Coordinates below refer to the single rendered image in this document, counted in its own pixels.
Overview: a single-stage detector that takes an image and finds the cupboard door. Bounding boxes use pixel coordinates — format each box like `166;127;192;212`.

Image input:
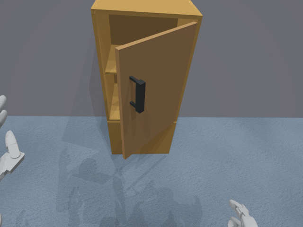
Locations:
115;22;197;160

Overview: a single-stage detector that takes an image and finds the right robot hand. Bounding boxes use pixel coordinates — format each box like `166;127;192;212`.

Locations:
228;200;258;227

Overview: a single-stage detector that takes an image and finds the handle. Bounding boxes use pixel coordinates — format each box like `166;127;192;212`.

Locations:
129;76;146;114

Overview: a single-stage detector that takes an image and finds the left robot hand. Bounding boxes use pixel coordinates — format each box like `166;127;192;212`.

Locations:
0;95;25;181

